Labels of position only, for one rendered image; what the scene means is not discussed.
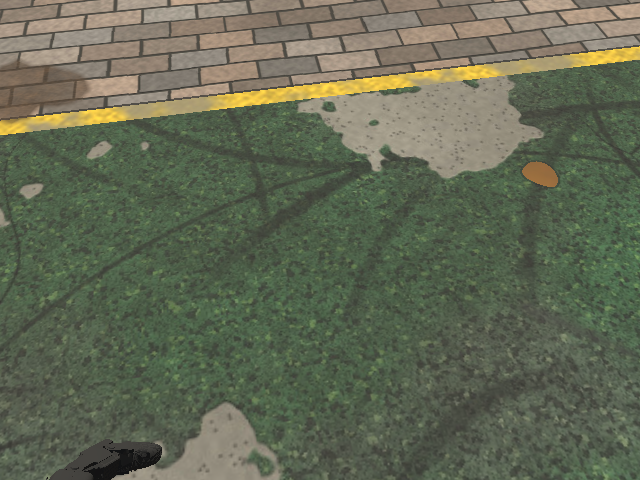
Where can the left robot hand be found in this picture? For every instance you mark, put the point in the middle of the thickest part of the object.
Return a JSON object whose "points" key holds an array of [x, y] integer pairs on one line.
{"points": [[105, 460]]}

